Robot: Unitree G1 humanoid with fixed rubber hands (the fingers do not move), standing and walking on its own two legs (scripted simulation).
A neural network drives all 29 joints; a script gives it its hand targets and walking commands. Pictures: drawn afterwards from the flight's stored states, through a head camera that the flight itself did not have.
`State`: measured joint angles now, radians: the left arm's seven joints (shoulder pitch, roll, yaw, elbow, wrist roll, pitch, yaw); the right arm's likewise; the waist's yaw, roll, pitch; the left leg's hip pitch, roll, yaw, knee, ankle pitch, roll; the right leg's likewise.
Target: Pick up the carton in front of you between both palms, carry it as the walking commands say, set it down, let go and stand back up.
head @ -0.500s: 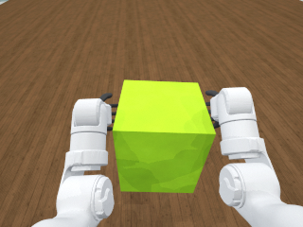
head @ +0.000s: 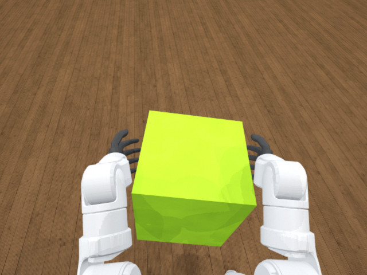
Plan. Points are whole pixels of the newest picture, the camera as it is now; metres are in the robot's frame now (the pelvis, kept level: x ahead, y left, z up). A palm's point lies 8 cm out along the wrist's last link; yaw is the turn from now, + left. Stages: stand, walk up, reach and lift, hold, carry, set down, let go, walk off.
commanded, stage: carry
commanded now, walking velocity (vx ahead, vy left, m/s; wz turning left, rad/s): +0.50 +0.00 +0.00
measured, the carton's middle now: (187, 183) +0.33 +0.01 -0.01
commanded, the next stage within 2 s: none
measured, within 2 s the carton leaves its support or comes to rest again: neither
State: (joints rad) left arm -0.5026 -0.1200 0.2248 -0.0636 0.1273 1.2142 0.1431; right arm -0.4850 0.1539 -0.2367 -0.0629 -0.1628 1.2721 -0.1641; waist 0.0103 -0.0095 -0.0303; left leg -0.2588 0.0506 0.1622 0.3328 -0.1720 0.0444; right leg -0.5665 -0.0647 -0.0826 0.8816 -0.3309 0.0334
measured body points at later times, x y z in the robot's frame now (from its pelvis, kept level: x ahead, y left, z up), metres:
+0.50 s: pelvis +0.30 -0.04 +0.00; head +0.28 -0.06 +0.45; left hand +0.58 +0.12 +0.08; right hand +0.59 -0.18 +0.07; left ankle +0.39 +0.12 -0.69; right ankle +0.28 -0.12 -0.75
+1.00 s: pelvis +0.61 +0.02 +0.00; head +0.62 +0.04 +0.45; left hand +0.91 +0.17 +0.07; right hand +0.89 -0.13 +0.07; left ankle +0.59 +0.10 -0.75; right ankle +0.69 -0.14 -0.69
